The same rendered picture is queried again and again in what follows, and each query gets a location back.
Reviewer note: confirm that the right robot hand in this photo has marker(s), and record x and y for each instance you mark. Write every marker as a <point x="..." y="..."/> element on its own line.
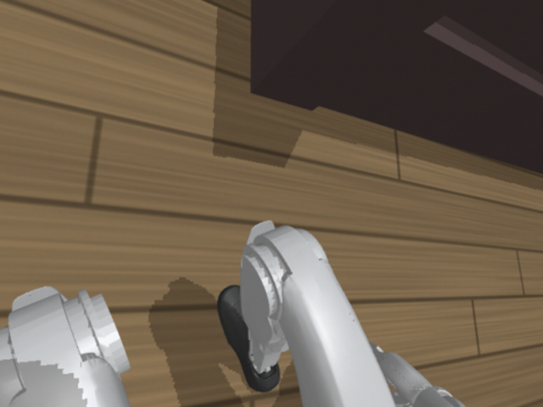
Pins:
<point x="406" y="380"/>

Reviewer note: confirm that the sofa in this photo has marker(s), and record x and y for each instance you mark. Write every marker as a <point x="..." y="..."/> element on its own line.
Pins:
<point x="464" y="73"/>

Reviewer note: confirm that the right robot arm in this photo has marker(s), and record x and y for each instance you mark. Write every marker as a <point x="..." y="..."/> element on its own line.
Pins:
<point x="436" y="397"/>

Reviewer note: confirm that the right robot foot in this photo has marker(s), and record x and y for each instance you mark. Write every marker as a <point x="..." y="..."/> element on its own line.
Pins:
<point x="237" y="334"/>

